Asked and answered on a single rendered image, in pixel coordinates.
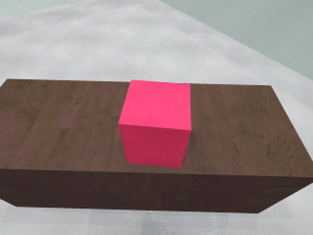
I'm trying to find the pedestal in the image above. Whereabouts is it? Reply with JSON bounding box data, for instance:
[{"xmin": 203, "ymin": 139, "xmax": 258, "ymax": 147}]
[{"xmin": 0, "ymin": 78, "xmax": 313, "ymax": 213}]

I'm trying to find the carton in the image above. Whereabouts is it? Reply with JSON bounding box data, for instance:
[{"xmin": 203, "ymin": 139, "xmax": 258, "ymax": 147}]
[{"xmin": 118, "ymin": 79, "xmax": 192, "ymax": 168}]

